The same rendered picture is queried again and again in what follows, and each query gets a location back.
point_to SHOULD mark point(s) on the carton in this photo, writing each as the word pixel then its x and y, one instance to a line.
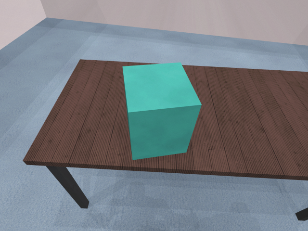
pixel 162 109

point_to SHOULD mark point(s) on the table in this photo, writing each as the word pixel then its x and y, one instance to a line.
pixel 252 123

